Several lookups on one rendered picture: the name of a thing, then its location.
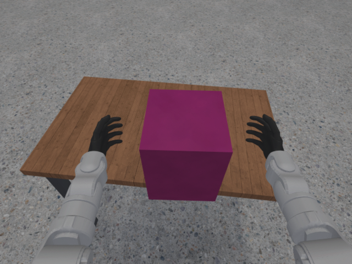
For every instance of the left robot upper arm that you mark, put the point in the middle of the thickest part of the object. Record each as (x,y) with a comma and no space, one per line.
(65,254)

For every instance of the robot left forearm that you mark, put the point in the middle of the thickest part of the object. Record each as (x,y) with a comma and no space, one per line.
(75,222)

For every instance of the robot right forearm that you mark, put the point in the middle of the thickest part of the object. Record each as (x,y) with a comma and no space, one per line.
(305,218)

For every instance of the robot right hand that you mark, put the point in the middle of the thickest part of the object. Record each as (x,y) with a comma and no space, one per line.
(270,136)

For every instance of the right robot upper arm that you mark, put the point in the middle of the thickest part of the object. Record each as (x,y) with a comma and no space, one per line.
(323,251)

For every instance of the robot left hand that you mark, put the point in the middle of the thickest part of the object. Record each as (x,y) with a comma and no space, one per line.
(99,141)

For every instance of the carton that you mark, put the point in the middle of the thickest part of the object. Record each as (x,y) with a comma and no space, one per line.
(185,146)

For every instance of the table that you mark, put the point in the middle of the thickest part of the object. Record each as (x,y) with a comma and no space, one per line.
(68,137)

